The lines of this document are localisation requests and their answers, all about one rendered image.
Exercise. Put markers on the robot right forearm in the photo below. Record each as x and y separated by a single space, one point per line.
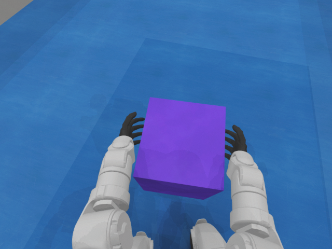
249 200

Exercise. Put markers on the robot right hand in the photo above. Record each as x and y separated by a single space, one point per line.
238 143

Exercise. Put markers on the robot left forearm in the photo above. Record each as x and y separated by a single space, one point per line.
112 188

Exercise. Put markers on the right robot shin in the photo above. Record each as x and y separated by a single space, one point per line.
201 221

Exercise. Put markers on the left robot upper arm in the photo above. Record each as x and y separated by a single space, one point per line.
108 229

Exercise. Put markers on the robot left thigh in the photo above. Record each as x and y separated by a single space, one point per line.
142 242

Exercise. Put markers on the right robot upper arm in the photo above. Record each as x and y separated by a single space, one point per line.
245 240

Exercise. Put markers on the carton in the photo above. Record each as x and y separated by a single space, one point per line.
182 149

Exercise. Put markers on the robot left hand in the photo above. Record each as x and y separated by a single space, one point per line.
127 127

